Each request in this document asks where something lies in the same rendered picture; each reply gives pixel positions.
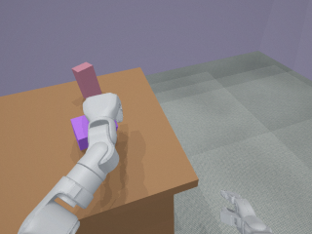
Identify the left robot hand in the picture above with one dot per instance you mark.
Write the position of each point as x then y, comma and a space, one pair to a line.
105, 105

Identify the sponge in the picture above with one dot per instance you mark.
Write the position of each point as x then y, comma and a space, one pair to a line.
80, 126

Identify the left robot forearm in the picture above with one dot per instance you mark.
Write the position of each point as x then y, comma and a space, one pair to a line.
79, 186

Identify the right robot hand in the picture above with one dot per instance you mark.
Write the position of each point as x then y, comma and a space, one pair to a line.
241, 208

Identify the right robot forearm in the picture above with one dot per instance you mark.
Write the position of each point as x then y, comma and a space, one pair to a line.
251, 224

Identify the robot left upper arm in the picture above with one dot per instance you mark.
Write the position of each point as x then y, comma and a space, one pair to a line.
53, 219

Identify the table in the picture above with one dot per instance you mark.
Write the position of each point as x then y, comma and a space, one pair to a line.
38, 147

